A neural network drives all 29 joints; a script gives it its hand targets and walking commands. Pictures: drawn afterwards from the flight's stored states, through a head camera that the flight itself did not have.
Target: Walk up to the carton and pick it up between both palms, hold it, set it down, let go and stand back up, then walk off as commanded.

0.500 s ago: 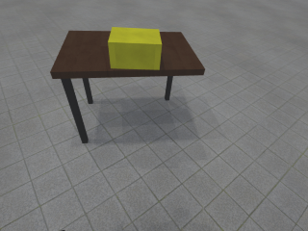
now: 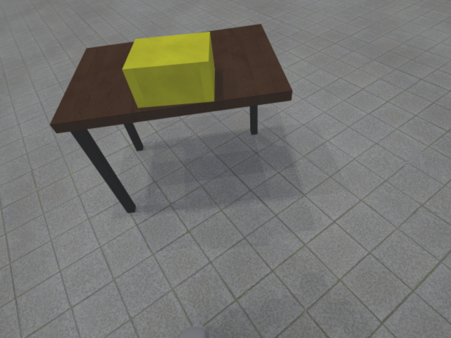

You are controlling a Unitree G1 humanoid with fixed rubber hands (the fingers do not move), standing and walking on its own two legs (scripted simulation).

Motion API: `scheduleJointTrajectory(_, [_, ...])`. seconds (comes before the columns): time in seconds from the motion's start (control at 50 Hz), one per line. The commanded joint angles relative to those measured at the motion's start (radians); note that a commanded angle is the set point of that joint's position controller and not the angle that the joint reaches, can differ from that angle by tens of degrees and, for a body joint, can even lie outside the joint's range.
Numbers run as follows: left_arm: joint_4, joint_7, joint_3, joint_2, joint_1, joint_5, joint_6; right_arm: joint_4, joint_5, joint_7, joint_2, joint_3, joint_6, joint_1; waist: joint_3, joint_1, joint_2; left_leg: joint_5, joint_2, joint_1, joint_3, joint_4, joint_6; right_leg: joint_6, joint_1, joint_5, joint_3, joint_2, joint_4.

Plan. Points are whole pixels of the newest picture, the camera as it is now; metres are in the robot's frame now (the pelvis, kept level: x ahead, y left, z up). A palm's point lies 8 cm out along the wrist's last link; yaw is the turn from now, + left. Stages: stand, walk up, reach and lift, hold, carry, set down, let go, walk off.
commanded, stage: walk off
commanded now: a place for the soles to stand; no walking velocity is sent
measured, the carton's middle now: (174, 69) +0.99 +0.18 -0.03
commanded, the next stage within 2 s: stand in 1.86 s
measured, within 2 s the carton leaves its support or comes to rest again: neither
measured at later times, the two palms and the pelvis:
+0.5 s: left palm out of the picture +0.16 +0.33 -0.10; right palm out of the picture +0.11 -0.28 -0.11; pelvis +0.03 +0.03 -0.01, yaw +0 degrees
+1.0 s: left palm out of the picture +0.04 +0.40 -0.12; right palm out of the picture +0.04 -0.22 -0.12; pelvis -0.06 +0.09 -0.02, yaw +3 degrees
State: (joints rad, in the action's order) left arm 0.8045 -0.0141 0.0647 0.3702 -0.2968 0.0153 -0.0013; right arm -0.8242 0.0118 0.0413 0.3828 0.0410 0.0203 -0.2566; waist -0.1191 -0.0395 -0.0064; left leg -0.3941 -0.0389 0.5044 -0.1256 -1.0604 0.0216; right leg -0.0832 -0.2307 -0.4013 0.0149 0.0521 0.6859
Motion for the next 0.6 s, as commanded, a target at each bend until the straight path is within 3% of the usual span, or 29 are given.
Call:
scheduleJointTrajectory(0.0, [-0.047,-0.035,0.050,0.197,0.021,-0.012,-0.041,-0.007,-0.016,0.010,0.205,0.050,-0.012,-0.040,0.077,0.071,-0.083,0.098,-0.018,0.113,0.007,0.103,-0.021,0.195,0.305,0.809,0.239,-0.217,-0.273])
scheduleJointTrajectory(0.14, [-0.059,-0.045,0.044,0.187,0.053,-0.017,-0.030,0.017,-0.037,0.003,0.173,0.038,-0.019,-0.014,0.096,0.085,-0.100,0.135,-0.002,0.034,0.053,0.264,0.007,0.166,0.317,0.955,0.240,-0.234,-0.177])
scheduleJointTrajectory(0.18, [-0.066,-0.050,0.039,0.190,0.066,-0.022,-0.028,0.024,-0.044,-0.001,0.174,0.040,-0.017,-0.019,0.105,0.071,-0.091,0.160,0.010,-0.014,0.065,0.344,0.024,0.173,0.303,1.041,0.231,-0.228,-0.132])
scheduleJointTrajectory(0.22, [-0.074,-0.054,0.040,0.209,0.103,-0.028,-0.030,0.032,-0.051,-0.005,0.171,0.044,-0.016,-0.036,0.131,0.039,-0.081,0.265,0.024,-0.125,0.087,0.483,0.048,0.161,0.257,1.127,0.204,-0.219,-0.040])
scheduleJointTrajectory(0.24, [-0.078,-0.055,0.037,0.218,0.129,-0.037,-0.029,0.033,-0.053,-0.009,0.180,0.052,-0.008,-0.064,0.169,0.004,-0.022,0.470,0.049,-0.252,0.048,0.581,0.085,0.156,0.188,1.091,0.161,-0.182,0.094])
scheduleJointTrajectory(0.26, [-0.081,-0.058,0.036,0.212,0.136,-0.046,-0.029,0.042,-0.054,-0.009,0.217,0.064,-0.002,-0.082,0.247,-0.022,0.059,0.811,0.124,-0.387,-0.106,0.579,0.171,0.171,0.077,0.880,0.117,-0.096,0.332])
scheduleJointTrajectory(0.28, [-0.074,-0.058,0.037,0.192,0.104,-0.053,-0.026,0.070,-0.049,-0.006,0.235,0.068,-0.004,-0.052,0.277,-0.004,0.154,1.042,0.263,-0.461,-0.304,0.568,0.269,0.175,-0.067,0.310,0.045,-0.013,0.504])
scheduleJointTrajectory(0.3, [-0.067,-0.055,0.042,0.202,0.093,-0.037,-0.008,0.085,-0.033,-0.008,0.257,0.073,-0.015,-0.015,0.246,0.005,0.171,0.993,0.361,-0.367,-0.439,0.601,0.379,0.147,-0.102,-0.247,0.032,0.060,0.627])
scheduleJointTrajectory(0.32, [-0.069,-0.054,0.041,0.222,0.110,-0.021,0.001,0.102,-0.029,-0.007,0.266,0.072,-0.020,0.009,0.163,0.010,0.113,0.813,0.390,-0.235,-0.489,0.634,0.388,0.117,-0.089,-0.302,0.086,0.008,0.617])
scheduleJointTrajectory(0.34, [-0.078,-0.051,0.040,0.229,0.113,-0.023,0.001,0.130,-0.035,-0.005,0.267,0.067,-0.018,0.059,0.095,0.028,0.102,0.787,0.373,-0.173,-0.438,0.642,0.363,0.111,-0.099,-0.281,0.114,-0.011,0.595])
scheduleJointTrajectory(0.36, [-0.075,-0.047,0.040,0.231,0.124,-0.020,-0.004,0.146,-0.042,-0.007,0.259,0.063,-0.020,0.089,0.066,0.031,0.121,0.839,0.335,-0.190,-0.378,0.616,0.334,0.107,-0.130,-0.290,0.111,-0.033,0.532])
scheduleJointTrajectory(0.38, [-0.075,-0.044,0.040,0.226,0.112,-0.025,-0.004,0.146,-0.049,-0.010,0.262,0.064,-0.023,0.092,0.050,0.041,0.151,0.829,0.288,-0.202,-0.298,0.605,0.299,0.094,-0.145,-0.276,0.086,-0.042,0.440])
scheduleJointTrajectory(0.4, [-0.072,-0.043,0.044,0.230,0.096,-0.028,-0.005,0.156,-0.053,-0.016,0.263,0.069,-0.029,0.089,0.052,0.040,0.186,0.790,0.248,-0.246,-0.269,0.599,0.263,0.090,-0.151,-0.250,0.074,-0.047,0.352])
scheduleJointTrajectory(0.44, [-0.054,-0.046,0.042,0.220,0.114,-0.033,-0.009,0.146,-0.060,-0.030,0.258,0.076,-0.042,0.059,0.062,0.012,0.228,0.794,0.209,-0.312,-0.270,0.579,0.232,0.086,-0.151,-0.240,0.021,-0.035,0.205])
scheduleJointTrajectory(0.48, [-0.046,-0.047,0.042,0.226,0.121,-0.032,-0.015,0.138,-0.063,-0.037,0.278,0.088,-0.052,0.030,0.098,-0.003,0.222,0.795,0.214,-0.346,-0.321,0.545,0.219,0.072,-0.125,-0.189,0.013,-0.046,0.035])
scheduleJointTrajectory(0.52, [-0.015,-0.051,0.042,0.219,0.048,-0.033,-0.021,0.149,-0.060,-0.048,0.269,0.085,-0.064,0.074,0.169,0.039,0.194,0.698,0.151,-0.273,-0.256,0.455,0.160,0.078,0.058,0.064,-0.011,-0.047,-0.203])
scheduleJointTrajectory(0.54, [-0.010,-0.055,0.048,0.247,0.006,-0.026,-0.024,0.157,-0.058,-0.049,0.232,0.075,-0.067,0.087,0.204,0.062,0.150,0.572,0.100,-0.159,-0.222,0.389,0.105,0.079,0.176,0.177,0.064,-0.094,-0.252])
scheduleJointTrajectory(0.56, [-0.016,-0.059,0.065,0.315,-0.004,-0.013,-0.023,0.158,-0.051,-0.049,0.200,0.068,-0.068,0.050,0.219,0.063,-0.064,0.245,-0.035,0.019,-0.144,0.206,0.039,0.031,0.261,0.267,0.327,-0.264,-0.305])
scheduleJointTrajectory(0.58, [-0.045,-0.053,0.080,0.375,0.075,0.001,-0.022,0.142,-0.055,-0.038,0.189,0.066,-0.069,0.026,0.159,0.035,-0.184,-0.189,-0.130,0.088,-0.066,0.025,-0.016,-0.074,0.120,0.389,0.506,-0.469,-0.314])
